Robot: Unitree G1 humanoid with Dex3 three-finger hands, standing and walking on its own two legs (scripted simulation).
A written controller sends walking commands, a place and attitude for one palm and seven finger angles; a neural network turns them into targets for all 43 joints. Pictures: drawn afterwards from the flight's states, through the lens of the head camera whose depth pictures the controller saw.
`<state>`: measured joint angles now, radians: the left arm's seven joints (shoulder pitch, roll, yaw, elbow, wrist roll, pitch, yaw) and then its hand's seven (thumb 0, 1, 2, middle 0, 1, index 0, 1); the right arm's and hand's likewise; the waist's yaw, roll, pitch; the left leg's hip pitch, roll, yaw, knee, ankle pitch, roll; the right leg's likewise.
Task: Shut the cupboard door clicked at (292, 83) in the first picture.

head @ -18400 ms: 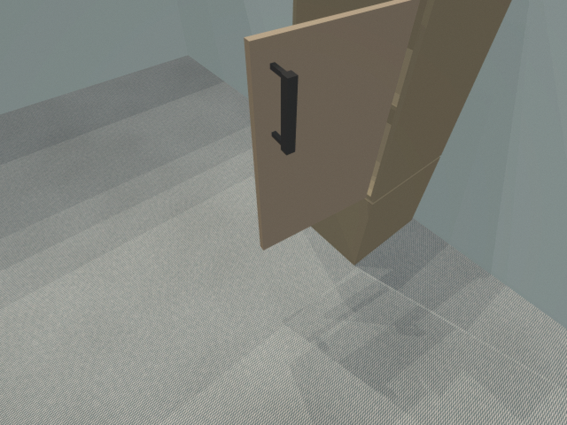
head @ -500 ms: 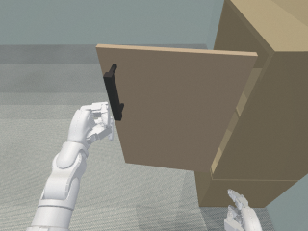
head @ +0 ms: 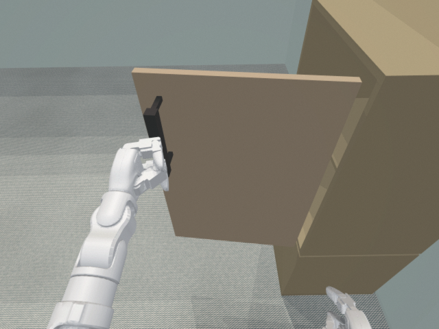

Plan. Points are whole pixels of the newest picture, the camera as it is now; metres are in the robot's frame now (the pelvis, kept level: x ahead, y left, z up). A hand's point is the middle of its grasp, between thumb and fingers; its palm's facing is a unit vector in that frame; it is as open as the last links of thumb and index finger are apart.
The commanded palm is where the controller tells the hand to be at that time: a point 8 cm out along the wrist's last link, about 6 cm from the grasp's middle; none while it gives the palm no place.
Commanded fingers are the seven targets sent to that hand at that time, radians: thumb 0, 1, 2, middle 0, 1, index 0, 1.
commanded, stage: bring the fist close to the handle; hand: left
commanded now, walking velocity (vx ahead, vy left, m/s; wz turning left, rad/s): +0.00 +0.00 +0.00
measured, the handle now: (161, 138) +0.44 +0.14 +0.13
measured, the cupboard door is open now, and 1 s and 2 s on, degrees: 83 73 60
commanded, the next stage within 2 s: push the door shut along its arc in 0.06 s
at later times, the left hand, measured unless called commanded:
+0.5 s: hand (170, 158) +0.38 +0.11 +0.14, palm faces -0.11 -0.99 -0.03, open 3.1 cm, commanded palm +0.36 +0.16 +0.13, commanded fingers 0.00 0.90 0.90 -1.30 -1.50 -1.30 -1.50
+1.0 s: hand (190, 139) +0.43 +0.08 +0.14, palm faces -0.25 -0.97 -0.04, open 3.1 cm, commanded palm +0.43 +0.13 +0.13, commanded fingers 0.00 0.90 0.90 -1.30 -1.50 -1.30 -1.50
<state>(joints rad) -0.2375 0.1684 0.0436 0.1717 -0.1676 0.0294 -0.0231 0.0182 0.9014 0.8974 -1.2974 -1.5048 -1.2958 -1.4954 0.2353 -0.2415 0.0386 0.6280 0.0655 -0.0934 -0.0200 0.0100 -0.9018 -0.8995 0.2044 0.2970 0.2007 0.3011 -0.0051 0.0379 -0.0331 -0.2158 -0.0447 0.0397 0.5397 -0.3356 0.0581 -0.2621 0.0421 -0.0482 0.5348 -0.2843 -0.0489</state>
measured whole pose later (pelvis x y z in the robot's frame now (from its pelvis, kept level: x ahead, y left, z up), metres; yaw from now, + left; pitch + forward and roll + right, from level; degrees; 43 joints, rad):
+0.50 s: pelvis -0.01 -0.01 +0.00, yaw +1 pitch +1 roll +0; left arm -0.49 0.22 0.07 0.48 -0.20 0.00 -0.13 0.01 0.90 0.91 -1.30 -1.50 -1.30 -1.50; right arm 0.22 -0.25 0.06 0.64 0.07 -0.06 -0.04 0.01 -0.90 -0.90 0.21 0.30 0.20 0.30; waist -0.03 0.03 -0.02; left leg -0.26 -0.05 0.02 0.55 -0.32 0.05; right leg -0.30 0.03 -0.07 0.55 -0.28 -0.06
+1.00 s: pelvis -0.01 +0.00 +0.00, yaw +1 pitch +5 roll +0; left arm -0.81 0.26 0.10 0.95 -0.19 -0.19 -0.26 0.02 0.90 0.90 -1.30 -1.50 -1.30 -1.50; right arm 0.31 -0.28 0.04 0.71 0.05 -0.10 -0.03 0.01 -0.90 -0.90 0.21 0.30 0.20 0.30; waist -0.09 0.03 -0.03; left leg -0.35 -0.06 0.03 0.58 -0.32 0.06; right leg -0.40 0.03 -0.06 0.59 -0.28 -0.05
